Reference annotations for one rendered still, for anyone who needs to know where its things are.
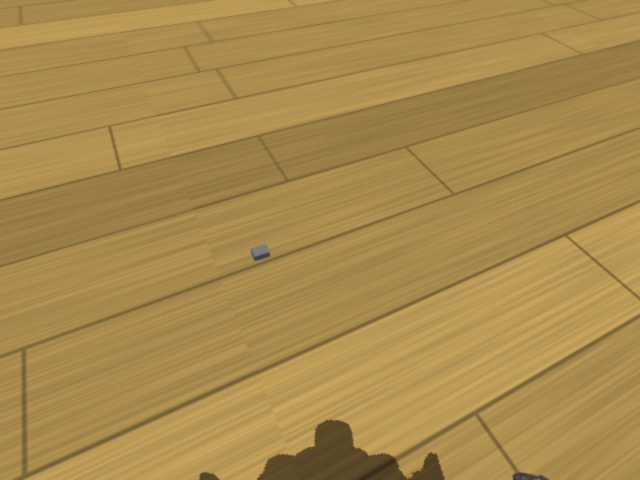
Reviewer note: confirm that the small box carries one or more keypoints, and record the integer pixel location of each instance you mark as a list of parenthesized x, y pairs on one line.
[(260, 252)]

